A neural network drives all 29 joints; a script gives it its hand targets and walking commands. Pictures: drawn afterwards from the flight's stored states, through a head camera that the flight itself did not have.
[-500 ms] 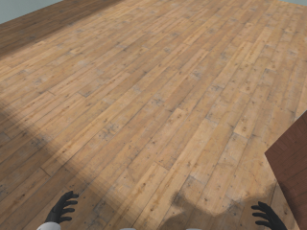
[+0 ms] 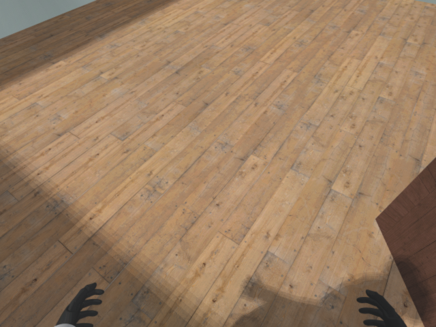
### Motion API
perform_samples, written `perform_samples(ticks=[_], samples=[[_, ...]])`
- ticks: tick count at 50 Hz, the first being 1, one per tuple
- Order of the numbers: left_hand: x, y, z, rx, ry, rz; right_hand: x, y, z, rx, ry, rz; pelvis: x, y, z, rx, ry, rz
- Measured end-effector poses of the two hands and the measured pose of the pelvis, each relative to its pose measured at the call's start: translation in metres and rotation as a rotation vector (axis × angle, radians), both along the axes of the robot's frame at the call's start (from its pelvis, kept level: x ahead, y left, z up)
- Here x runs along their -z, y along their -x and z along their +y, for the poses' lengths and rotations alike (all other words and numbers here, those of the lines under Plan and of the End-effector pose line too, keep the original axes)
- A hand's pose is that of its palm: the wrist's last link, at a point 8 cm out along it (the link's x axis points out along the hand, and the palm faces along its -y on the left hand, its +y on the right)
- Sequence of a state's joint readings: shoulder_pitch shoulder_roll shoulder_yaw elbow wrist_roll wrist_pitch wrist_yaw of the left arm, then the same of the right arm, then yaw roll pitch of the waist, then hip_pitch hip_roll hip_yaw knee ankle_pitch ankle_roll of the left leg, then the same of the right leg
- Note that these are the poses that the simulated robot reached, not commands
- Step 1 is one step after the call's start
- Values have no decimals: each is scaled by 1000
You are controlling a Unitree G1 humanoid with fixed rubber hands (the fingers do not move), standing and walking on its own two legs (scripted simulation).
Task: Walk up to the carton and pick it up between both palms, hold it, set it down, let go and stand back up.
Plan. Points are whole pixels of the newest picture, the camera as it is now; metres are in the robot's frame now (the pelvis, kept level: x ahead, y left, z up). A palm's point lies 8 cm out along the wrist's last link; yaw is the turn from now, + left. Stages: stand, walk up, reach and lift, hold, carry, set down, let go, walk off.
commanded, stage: stand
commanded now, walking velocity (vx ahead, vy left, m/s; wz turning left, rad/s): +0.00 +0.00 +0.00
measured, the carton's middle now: out of the picture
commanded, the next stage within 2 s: none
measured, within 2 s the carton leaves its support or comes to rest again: neither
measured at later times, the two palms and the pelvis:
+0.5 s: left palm out of the picture +0.10 +0.32 -0.09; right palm out of the picture +0.09 -0.30 -0.09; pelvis -0.01 +0.00 +0.02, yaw -1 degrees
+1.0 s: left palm out of the picture +0.09 +0.32 -0.09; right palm out of the picture +0.09 -0.30 -0.09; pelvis +0.00 +0.01 +0.02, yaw -1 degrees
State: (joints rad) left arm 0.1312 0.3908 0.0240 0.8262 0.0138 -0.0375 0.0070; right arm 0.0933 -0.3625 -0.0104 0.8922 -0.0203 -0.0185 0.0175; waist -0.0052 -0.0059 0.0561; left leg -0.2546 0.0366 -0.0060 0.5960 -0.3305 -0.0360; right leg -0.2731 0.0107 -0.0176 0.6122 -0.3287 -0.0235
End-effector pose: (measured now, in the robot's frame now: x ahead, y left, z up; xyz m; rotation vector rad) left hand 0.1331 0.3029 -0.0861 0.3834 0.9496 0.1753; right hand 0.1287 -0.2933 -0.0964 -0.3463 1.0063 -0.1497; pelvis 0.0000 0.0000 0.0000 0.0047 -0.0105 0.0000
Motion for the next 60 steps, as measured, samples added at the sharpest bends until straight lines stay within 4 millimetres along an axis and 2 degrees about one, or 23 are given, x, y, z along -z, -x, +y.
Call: perform_samples(ticks=[9,17,28,41,45,60], samples=[[0,2,-3,-3,29,40,-5,28,-9,44,26,71,-9,0,1,12,5,-10],[-1,12,5,-32,18,84,-4,42,-8,68,17,111,-14,2,3,10,8,-15],[1,41,17,-70,5,149,-6,37,0,61,12,108,-17,7,5,11,8,-24],[7,58,16,-86,16,200,-4,46,-4,72,24,159,-18,7,7,9,8,-15],[8,56,16,-82,16,209,-6,46,-6,79,29,164,-18,5,8,13,7,-12],[4,32,17,-69,15,175,-7,36,-1,80,25,149,-19,-1,9,6,8,-8]])
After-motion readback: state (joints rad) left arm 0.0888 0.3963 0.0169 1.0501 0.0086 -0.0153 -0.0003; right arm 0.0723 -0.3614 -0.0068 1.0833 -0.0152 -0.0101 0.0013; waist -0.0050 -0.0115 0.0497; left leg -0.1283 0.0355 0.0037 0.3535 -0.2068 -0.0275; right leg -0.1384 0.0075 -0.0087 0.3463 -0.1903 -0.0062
